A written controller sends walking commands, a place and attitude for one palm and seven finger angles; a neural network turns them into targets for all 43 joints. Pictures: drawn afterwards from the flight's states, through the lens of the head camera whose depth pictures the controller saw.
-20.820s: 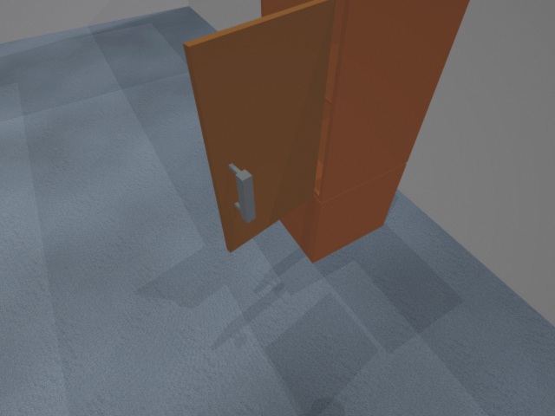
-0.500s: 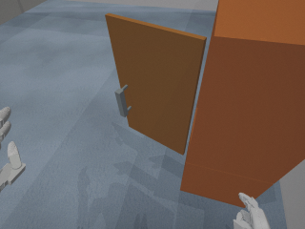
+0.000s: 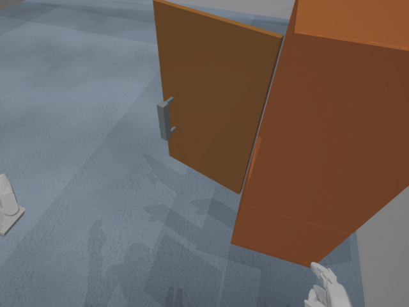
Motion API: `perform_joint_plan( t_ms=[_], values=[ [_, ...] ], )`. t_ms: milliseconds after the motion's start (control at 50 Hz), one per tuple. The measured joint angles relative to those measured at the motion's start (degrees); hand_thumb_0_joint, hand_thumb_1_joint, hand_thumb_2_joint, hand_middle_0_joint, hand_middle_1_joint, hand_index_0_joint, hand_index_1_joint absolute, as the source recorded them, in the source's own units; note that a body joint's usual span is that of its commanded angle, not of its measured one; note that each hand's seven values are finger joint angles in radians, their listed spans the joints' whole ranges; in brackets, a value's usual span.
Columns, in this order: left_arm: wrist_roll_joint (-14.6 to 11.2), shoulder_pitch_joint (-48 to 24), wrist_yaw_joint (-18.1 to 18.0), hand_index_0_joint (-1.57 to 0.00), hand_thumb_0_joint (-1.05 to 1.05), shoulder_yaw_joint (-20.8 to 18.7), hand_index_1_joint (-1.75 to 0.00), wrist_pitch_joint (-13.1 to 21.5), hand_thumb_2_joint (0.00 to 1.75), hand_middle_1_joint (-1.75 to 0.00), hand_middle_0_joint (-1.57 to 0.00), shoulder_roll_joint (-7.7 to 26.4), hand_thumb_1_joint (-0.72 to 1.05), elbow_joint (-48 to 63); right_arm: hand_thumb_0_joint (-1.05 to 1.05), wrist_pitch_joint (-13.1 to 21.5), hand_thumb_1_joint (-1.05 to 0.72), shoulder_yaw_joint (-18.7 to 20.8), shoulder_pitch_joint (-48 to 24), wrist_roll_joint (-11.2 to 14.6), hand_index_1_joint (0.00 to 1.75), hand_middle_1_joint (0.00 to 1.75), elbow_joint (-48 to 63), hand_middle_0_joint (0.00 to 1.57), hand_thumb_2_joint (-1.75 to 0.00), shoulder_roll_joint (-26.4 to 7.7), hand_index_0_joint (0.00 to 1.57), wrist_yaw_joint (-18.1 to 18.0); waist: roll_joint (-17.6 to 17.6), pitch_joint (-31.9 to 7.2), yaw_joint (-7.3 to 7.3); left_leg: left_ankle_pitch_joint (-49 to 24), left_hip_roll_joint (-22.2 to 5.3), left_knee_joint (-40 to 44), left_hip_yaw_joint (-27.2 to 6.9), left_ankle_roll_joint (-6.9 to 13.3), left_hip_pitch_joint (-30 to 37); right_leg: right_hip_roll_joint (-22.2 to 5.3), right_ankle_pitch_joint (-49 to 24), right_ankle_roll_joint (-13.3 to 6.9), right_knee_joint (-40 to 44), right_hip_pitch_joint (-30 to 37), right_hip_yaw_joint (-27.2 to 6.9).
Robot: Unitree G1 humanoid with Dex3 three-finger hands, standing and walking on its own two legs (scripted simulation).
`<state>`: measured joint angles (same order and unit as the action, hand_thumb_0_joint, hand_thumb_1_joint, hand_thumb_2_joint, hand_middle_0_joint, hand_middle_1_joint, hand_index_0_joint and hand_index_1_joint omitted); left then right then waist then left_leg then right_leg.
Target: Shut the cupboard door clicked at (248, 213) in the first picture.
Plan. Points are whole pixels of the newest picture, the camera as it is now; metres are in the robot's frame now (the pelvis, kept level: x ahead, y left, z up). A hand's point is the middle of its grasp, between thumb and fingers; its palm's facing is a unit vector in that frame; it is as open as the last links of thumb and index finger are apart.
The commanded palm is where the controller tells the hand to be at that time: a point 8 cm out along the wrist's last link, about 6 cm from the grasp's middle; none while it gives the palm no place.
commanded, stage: step back with the hand held close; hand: left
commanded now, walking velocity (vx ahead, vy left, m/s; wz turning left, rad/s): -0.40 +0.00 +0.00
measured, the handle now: (168, 118) +0.70 +0.17 -0.08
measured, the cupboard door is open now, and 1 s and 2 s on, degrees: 73 73 73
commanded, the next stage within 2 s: stop stepping back and stand still in 1.42 s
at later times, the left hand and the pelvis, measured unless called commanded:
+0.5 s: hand (6, 226) +0.18 +0.27 +0.18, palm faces +0.45 -0.75 -0.49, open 7.4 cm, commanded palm +0.11 +0.30 +0.19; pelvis -0.03 +0.00 +0.00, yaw +1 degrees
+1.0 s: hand out of the picture +0.10 +0.26 +0.19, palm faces +0.49 -0.71 -0.50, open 7.4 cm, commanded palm +0.03 +0.30 +0.19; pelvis -0.08 -0.02 +0.00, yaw +7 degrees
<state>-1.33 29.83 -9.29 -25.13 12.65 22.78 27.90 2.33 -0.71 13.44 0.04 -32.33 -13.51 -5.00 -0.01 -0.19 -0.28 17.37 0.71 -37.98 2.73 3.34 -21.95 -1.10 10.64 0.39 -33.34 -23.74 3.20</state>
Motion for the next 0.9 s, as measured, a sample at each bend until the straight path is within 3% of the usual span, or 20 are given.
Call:
perform_joint_plan(
  t_ms=[180,340,440,540,700,800,900],
  values=[
    [0.32,-0.30,-0.44,-0.21,0.01,-1.97,-0.30,1.44,0.90,-0.30,-0.22,1.92,0.89,0.22,0.01,1.46,-0.90,0.37,0.37,-0.32,0.30,0.30,-0.88,0.20,-0.90,0.02,0.20,-0.01,0.70,0.70,0.56,-0.18,-0.29,-1.20,0.27,-0.11,-0.88,0.23,-0.36,-0.10,-1.20,-1.04,-0.26],
    [0.79,-0.34,-0.17,-0.22,0.01,-1.00,-0.30,1.60,0.90,-0.30,-0.22,1.39,0.89,1.00,0.01,0.88,-0.90,0.62,-0.69,-0.35,0.30,0.30,-0.75,0.20,-0.90,0.34,0.20,0.79,0.62,0.33,1.07,1.75,-0.37,-3.17,0.08,-0.19,-3.30,0.35,-0.93,-0.49,-1.79,-2.92,-0.18],
    [0.67,1.21,-0.57,-0.22,0.01,-1.01,-0.30,2.14,0.90,-0.30,-0.22,2.02,0.89,2.31,0.01,0.52,-0.90,0.54,-0.64,-0.39,0.30,0.30,-0.89,0.20,-0.90,0.50,0.20,0.75,1.00,0.01,1.35,-1.69,-0.21,-1.16,-0.07,0.09,-3.70,0.22,-2.60,-0.17,0.31,-2.98,0.02],
    [1.15,0.47,-0.25,-0.22,0.01,-2.32,-0.30,2.29,0.90,-0.30,-0.22,3.03,0.89,1.35,0.01,1.28,-0.90,0.74,0.45,-0.42,0.30,0.30,-1.10,0.20,-0.90,0.92,0.20,-0.07,0.28,-0.02,1.75,-1.82,-0.09,-2.19,-1.89,0.21,-4.07,2.46,-0.22,1.18,-3.17,-1.92,-3.66],
    [0.99,-1.16,0.65,-0.21,0.01,-2.74,-0.30,1.94,0.90,-0.30,-0.22,1.19,0.89,1.86,0.01,2.22,-0.90,0.52,-0.71,-1.01,0.30,0.30,-1.72,0.20,-0.90,2.18,0.20,0.44,1.30,0.30,0.16,-1.48,-0.21,-4.09,-2.79,-0.77,-5.05,4.49,2.87,1.09,-4.81,-1.44,-8.38],
    [1.04,-2.12,0.96,-0.21,0.01,-0.54,-0.30,2.09,0.90,-0.30,-0.22,-0.68,0.89,2.35,0.01,2.00,-0.90,1.06,-2.60,-1.05,0.30,0.30,-1.97,0.20,-0.90,1.92,0.20,0.94,1.56,0.24,0.18,2.38,-0.09,-4.56,-2.68,-1.49,-6.69,3.88,1.59,0.84,-4.60,-2.90,-7.93],
    [0.29,0.44,0.15,-0.22,0.01,-0.14,-0.30,2.31,0.90,-0.30,-0.22,1.73,0.89,3.90,0.01,0.45,-0.90,1.79,-3.43,-0.78,0.30,0.30,-1.98,0.20,-0.90,1.53,0.20,1.50,2.33,-0.14,1.54,0.25,0.47,-0.03,-2.32,-2.34,-6.77,2.43,-2.02,1.20,0.17,-2.56,-7.53]
  ],
)
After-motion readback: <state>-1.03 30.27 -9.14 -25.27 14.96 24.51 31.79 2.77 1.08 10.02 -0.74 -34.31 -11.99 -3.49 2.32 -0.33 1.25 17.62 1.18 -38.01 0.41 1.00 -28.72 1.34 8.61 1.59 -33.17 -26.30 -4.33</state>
